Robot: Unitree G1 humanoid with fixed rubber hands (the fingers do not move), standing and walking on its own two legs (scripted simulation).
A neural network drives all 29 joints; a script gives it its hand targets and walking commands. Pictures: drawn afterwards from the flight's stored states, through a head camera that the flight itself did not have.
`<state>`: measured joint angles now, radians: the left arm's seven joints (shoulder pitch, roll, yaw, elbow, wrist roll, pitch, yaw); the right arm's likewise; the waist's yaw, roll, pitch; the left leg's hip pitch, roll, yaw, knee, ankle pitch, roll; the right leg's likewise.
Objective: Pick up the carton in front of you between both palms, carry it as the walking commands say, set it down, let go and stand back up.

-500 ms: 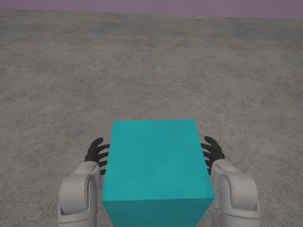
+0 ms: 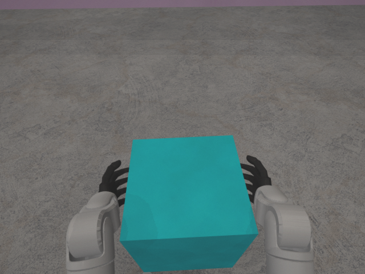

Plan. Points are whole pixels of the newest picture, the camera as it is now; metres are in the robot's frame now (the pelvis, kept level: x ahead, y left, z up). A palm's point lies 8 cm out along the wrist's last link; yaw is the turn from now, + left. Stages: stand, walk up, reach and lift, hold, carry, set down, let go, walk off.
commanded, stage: carry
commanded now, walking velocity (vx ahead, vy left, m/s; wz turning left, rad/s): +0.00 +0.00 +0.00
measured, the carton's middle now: (185, 207) +0.27 +0.00 +0.00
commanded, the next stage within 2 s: none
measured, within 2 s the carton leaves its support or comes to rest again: neither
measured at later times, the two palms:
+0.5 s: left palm (122, 129) +0.45 +0.16 +0.07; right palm (241, 129) +0.44 -0.14 +0.07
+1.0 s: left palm (129, 144) +0.44 +0.15 +0.03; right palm (245, 145) +0.42 -0.15 +0.03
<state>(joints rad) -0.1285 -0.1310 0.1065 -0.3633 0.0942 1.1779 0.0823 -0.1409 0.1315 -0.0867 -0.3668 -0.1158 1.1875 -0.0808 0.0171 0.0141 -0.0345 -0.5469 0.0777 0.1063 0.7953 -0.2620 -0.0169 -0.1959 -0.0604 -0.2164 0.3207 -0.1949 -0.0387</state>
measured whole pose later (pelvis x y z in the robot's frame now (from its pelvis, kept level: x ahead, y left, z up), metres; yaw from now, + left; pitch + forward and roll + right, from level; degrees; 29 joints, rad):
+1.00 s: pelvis +0.16 +0.01 -0.02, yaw -3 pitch +2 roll +1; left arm -0.11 -0.13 0.10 -0.08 0.18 0.95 0.04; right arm -0.11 0.13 -0.10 -0.07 -0.18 0.94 -0.04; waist 0.00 -0.01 -0.11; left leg -0.35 0.07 0.19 0.58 -0.25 0.02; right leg -0.12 -0.07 -0.17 0.53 -0.43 0.02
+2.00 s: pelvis +0.11 +0.01 -0.02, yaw -4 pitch +1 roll +0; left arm -0.20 -0.14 0.17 0.15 0.24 0.74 0.02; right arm -0.20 0.14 -0.17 0.16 -0.23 0.73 -0.01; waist 0.00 0.00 -0.09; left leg -0.39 0.09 0.18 0.51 -0.14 0.02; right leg -0.20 -0.05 -0.18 0.55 -0.37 -0.01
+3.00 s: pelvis +0.09 +0.06 -0.03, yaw -15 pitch +2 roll +0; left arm -0.55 -0.22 0.50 0.52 0.42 0.47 0.00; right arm -0.58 0.15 -0.53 0.64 -0.46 0.40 0.09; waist 0.02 -0.04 0.10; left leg -0.47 -0.04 -0.02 0.62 -0.18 0.02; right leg -0.37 0.02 0.13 0.69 -0.35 0.01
